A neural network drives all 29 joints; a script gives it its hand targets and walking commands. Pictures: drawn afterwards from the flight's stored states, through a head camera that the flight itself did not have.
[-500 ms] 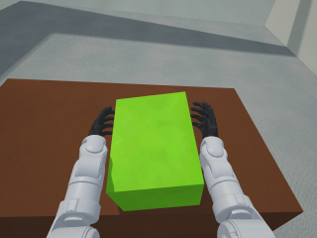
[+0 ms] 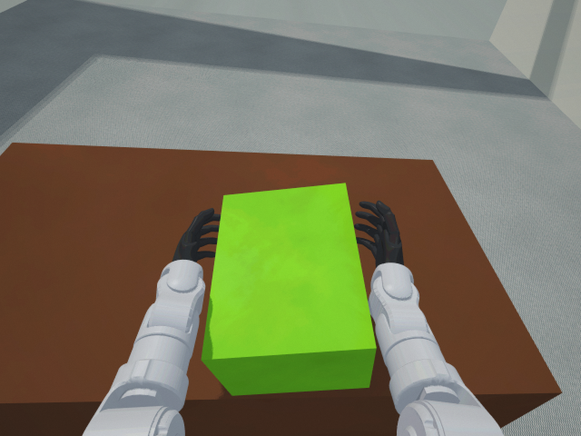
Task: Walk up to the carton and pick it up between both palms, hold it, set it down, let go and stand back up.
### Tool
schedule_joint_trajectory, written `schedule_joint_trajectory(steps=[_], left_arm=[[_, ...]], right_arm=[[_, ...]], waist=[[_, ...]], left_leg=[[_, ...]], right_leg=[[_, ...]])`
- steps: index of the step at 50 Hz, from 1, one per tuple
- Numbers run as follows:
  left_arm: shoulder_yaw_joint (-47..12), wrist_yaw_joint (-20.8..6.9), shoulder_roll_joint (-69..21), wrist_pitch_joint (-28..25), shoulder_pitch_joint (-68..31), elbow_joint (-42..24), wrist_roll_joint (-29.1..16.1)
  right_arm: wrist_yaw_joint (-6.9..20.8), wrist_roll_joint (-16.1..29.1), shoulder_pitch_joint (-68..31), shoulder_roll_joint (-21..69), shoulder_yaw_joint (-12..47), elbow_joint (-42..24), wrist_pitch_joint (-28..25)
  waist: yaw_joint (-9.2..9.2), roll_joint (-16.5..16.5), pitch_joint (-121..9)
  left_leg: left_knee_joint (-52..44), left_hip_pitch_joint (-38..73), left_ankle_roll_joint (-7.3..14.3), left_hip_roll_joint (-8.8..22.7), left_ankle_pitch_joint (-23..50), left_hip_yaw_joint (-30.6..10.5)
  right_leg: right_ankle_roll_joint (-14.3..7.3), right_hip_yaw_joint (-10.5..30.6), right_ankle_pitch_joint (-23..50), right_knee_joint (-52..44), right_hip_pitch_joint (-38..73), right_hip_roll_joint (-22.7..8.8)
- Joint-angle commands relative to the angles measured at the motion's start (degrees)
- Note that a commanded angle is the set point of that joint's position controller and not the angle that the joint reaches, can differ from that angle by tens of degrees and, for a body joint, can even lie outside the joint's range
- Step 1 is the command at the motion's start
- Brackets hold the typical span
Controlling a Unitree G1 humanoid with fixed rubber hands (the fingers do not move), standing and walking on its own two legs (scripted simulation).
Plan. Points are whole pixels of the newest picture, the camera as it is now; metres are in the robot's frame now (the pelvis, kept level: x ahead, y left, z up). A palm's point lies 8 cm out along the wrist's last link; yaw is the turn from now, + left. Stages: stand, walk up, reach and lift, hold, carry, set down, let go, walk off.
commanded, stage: set down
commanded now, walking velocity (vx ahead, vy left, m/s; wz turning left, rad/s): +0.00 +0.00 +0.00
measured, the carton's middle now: (291, 284) +0.34 +0.00 +0.02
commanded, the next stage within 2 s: none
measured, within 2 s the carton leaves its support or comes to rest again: rests again in 1.38 s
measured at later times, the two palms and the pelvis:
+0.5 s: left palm (192, 265) +0.36 +0.15 +0.04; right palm (382, 263) +0.36 -0.14 +0.06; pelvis +0.01 +0.00 +0.00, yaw +0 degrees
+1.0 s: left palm (195, 267) +0.36 +0.14 +0.03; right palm (384, 266) +0.36 -0.14 +0.05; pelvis +0.01 +0.00 +0.00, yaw +0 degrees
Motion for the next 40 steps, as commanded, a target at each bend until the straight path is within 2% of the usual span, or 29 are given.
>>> schedule_joint_trajectory(steps=[1,3,4,6,8,9,10,11,12,13,14,15,16,18,20,21,23,26,28,29,30,32,33,34,35,36,38,39,40], left_arm=[[-15.1,-8.8,-36.4,-10.8,-42.5,-12.4,-4.9],[-15.0,-8.4,-36.4,-11.3,-42.3,-11.4,-4.6],[-17.1,-8.1,-37.4,-12.2,-43.0,-14.0,-5.6],[-16.4,-7.8,-37.6,-13.5,-42.8,-12.6,-5.6],[-14.3,-8.2,-36.8,-13.1,-40.5,-8.6,-4.4],[-15.4,-8.0,-37.6,-13.6,-41.5,-9.6,-4.7],[-14.8,-8.1,-37.4,-14.2,-41.1,-10.0,-4.0],[-15.3,-8.0,-37.7,-14.7,-41.5,-10.5,-4.4],[-15.4,-7.7,-37.5,-15.2,-41.2,-10.3,-4.2],[-14.9,-7.9,-37.4,-15.4,-42.0,-10.2,-4.3],[-13.5,-8.0,-36.9,-15.4,-40.3,-7.8,-3.5],[-13.1,-8.2,-36.2,-15.3,-38.9,-7.9,-2.8],[-12.3,-8.1,-37.4,-15.6,-37.8,-6.9,-2.5],[-14.3,-8.2,-37.0,-16.4,-39.0,-7.8,-3.7],[-14.9,-8.1,-37.5,-18.0,-40.9,-7.4,-4.3],[-13.5,-8.2,-37.0,-18.4,-39.4,-5.3,-3.9],[-13.4,-7.7,-37.5,-19.4,-39.5,-5.4,-3.5],[-13.2,-7.8,-37.4,-19.7,-39.6,-4.8,-3.1],[-12.6,-7.6,-38.0,-20.2,-38.2,-4.0,-2.1],[-13.2,-7.5,-37.7,-20.7,-39.8,-5.1,-2.6],[-13.7,-7.4,-37.8,-21.1,-39.8,-4.6,-2.7],[-12.9,-7.4,-37.8,-21.8,-38.4,-4.3,-2.7],[-11.4,-7.5,-37.3,-21.4,-38.5,-2.6,-1.7],[-10.7,-7.6,-36.4,-21.4,-36.8,-1.7,-1.4],[-11.1,-7.8,-36.6,-21.6,-35.8,-1.0,-1.9],[-11.1,-8.0,-36.6,-21.6,-36.0,-0.5,-2.1],[-8.9,-8.5,-35.6,-21.6,-36.0,1.1,-0.1],[-9.3,-8.2,-36.0,-21.6,-35.9,-0.3,0.0],[-9.2,-8.5,-35.9,-21.7,-36.7,-0.8,-0.4]], right_arm=[[8.3,-3.6,-29.4,33.3,20.6,-2.2,-2.6],[8.1,-4.2,-29.4,34.0,20.1,-1.8,-3.3],[8.0,-3.7,-27.9,34.6,20.6,-1.7,-3.6],[8.1,-3.6,-28.4,35.3,21.1,-2.6,-4.5],[8.0,-4.0,-29.0,34.4,19.7,-0.9,-4.3],[8.1,-4.3,-29.2,34.2,20.3,-1.3,-4.7],[7.9,-4.3,-27.7,34.7,20.6,-0.9,-4.7],[7.7,-4.7,-27.6,35.5,20.3,-0.9,-5.1],[7.8,-4.4,-27.6,35.3,20.7,0.3,-5.4],[8.0,-4.6,-26.4,35.0,19.6,1.3,-5.2],[8.0,-5.3,-27.7,35.4,19.9,0.3,-5.8],[7.8,-5.7,-25.6,35.2,19.9,1.7,-5.7],[7.8,-6.1,-25.2,35.7,19.6,1.7,-6.0],[7.6,-5.3,-26.1,35.0,20.2,1.0,-6.8],[7.6,-6.3,-27.3,35.4,19.1,0.7,-7.7],[7.6,-6.6,-26.8,36.0,19.8,1.4,-7.8],[7.7,-7.3,-26.7,36.2,20.0,0.4,-8.4],[7.6,-7.3,-25.6,37.1,18.8,2.7,-8.2],[7.8,-7.1,-26.1,37.5,19.3,1.5,-8.9],[7.9,-7.6,-24.6,36.4,18.6,2.6,-8.8],[7.9,-8.0,-26.3,36.8,18.5,2.3,-9.1],[7.8,-8.3,-23.3,36.6,18.4,4.1,-9.1],[7.7,-8.5,-24.5,36.3,17.3,4.3,-9.5],[7.8,-8.8,-24.2,36.9,17.6,4.5,-9.3],[7.6,-8.7,-23.5,37.3,19.1,3.2,-9.4],[7.6,-8.9,-23.7,36.6,17.9,4.2,-9.5],[7.8,-9.9,-23.5,36.7,16.7,5.1,-9.4],[8.0,-10.3,-21.9,35.5,16.9,6.1,-9.5],[8.0,-10.3,-21.2,36.6,16.3,6.1,-9.3]], waist=[[-1.39,4.2,-27.9],[-1.53,4.1,-28.8],[-2.43,5.3,-30.3],[-1.61,4.8,-32.8],[-1.15,4.9,-28.9],[-2.26,5.3,-30.1],[-1.50,4.8,-31.0],[-2.07,4.8,-32.4],[-1.74,4.3,-32.3],[-2.81,4.6,-31.2],[-0.95,4.0,-31.2],[-1.09,3.9,-28.6],[-0.82,3.4,-27.9],[-1.66,2.9,-30.2],[-2.68,3.9,-33.6],[-1.41,3.4,-32.3],[-1.28,2.7,-33.6],[-1.97,4.0,-30.9],[-0.65,4.5,-32.1],[-1.98,4.8,-32.0],[-2.15,4.7,-32.5],[-2.53,3.4,-31.0],[-2.12,3.3,-30.8],[-0.86,3.6,-29.8],[-1.01,2.3,-30.2],[-1.90,2.5,-29.2],[-1.05,3.0,-26.4],[-1.49,3.3,-25.8],[-1.78,4.4,-26.7]], left_leg=[[-5.2,-10.7,-5.4,0.8,25.0,4.9],[-4.8,-9.8,-5.8,1.1,26.5,3.9],[-4.1,-10.0,-6.0,0.9,28.4,4.0],[-3.3,-9.4,-6.2,1.3,30.1,4.0],[-4.0,-11.3,-5.9,1.2,27.2,4.1],[-3.8,-10.4,-6.2,1.2,28.2,3.6],[-3.8,-10.8,-5.8,0.9,27.4,4.3],[-3.8,-10.6,-5.9,1.1,28.0,4.0],[-3.3,-9.7,-5.9,1.6,30.2,3.7],[-3.2,-9.2,-6.1,1.5,29.4,3.5],[-3.9,-10.6,-5.7,1.5,27.7,3.9],[-4.5,-11.6,-5.1,1.2,25.8,4.3],[-4.0,-10.7,-5.7,1.3,28.0,4.2],[-3.7,-10.4,-5.4,1.5,28.4,4.0],[-3.0,-11.6,-5.8,1.4,29.3,4.0],[-3.3,-11.8,-5.5,1.5,28.5,3.9],[-3.2,-11.8,-5.5,1.5,28.4,3.6],[-3.2,-11.6,-5.7,1.2,29.3,4.0],[-3.2,-12.6,-5.7,1.3,28.6,4.0],[-3.2,-11.2,-5.8,1.4,28.6,3.8],[-2.8,-11.6,-6.0,1.7,29.8,3.6],[-2.5,-11.5,-6.0,1.7,30.3,3.3],[-2.9,-11.4,-5.8,1.8,28.1,3.5],[-3.3,-13.0,-5.5,1.4,28.1,4.2],[-3.0,-14.0,-4.9,1.1,27.4,4.3],[-4.2,-14.6,-5.0,1.5,24.7,3.9],[-4.5,-15.1,-4.6,1.4,23.0,4.3],[-4.5,-13.8,-4.8,1.6,25.1,4.1],[-4.6,-13.5,-4.7,1.3,23.3,4.0]], right_leg=[[0.4,-1.0,17.7,5.2,20.0,-0.3],[0.3,-1.1,18.4,5.1,19.6,-0.1],[0.2,-1.1,19.8,5.1,19.5,-0.1],[0.2,-0.9,20.6,5.7,19.6,0.1],[0.0,-0.6,19.1,4.9,20.1,-0.2],[0.0,-1.2,20.1,5.2,20.0,-0.1],[0.2,-0.9,20.6,5.3,20.3,-0.3],[0.2,-1.1,20.7,5.3,20.4,-0.1],[0.2,-1.0,21.2,5.4,18.7,0.1],[0.1,-1.4,20.2,5.0,18.9,0.1],[0.5,-1.0,19.8,5.5,19.2,-0.1],[0.4,-1.1,19.2,4.9,19.3,-0.3],[0.5,-1.3,20.5,5.2,18.6,-0.1],[0.4,-1.3,21.4,4.9,19.0,0.2],[0.4,-1.1,22.3,5.7,18.8,-0.1],[0.6,-0.8,22.4,5.6,19.3,-0.3],[0.2,-0.9,21.8,5.5,18.7,-0.1],[0.1,-0.9,23.0,5.6,18.1,0.1],[-0.4,-0.2,21.9,5.8,18.1,-0.1],[-0.2,-1.1,21.5,5.7,18.1,0.0],[-0.1,-1.0,21.7,5.9,16.9,0.2],[-0.1,-0.9,21.9,5.6,16.8,0.1],[-0.2,-0.8,21.4,5.4,17.7,-0.1],[-0.1,-0.8,22.4,6.0,17.7,-0.2],[0.1,-0.4,23.7,6.2,18.6,-0.6],[0.1,-0.8,21.4,5.8,18.5,-0.7],[0.0,-0.5,19.0,5.5,17.3,-0.9],[0.0,-1.1,19.9,5.6,17.2,-0.8],[0.1,-1.2,18.6,5.3,17.0,-0.8]])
